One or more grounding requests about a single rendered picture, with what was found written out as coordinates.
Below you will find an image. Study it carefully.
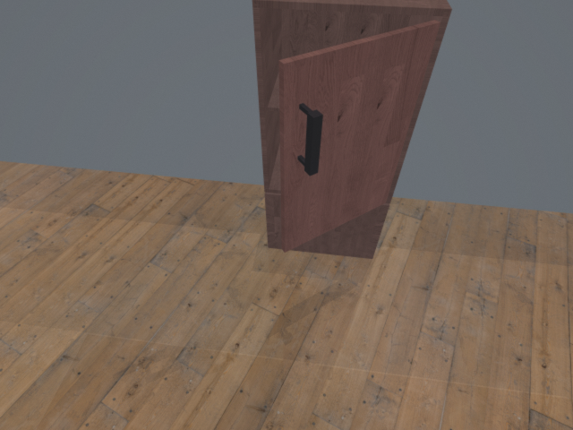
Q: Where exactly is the cupboard door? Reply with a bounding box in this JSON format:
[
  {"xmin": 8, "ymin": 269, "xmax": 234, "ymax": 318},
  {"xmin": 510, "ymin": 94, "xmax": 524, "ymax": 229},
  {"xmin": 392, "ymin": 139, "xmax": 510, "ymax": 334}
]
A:
[{"xmin": 278, "ymin": 20, "xmax": 440, "ymax": 253}]

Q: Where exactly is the handle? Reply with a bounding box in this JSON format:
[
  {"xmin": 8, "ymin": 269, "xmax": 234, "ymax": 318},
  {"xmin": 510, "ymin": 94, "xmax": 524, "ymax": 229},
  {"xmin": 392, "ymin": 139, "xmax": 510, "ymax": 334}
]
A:
[{"xmin": 297, "ymin": 103, "xmax": 323, "ymax": 176}]

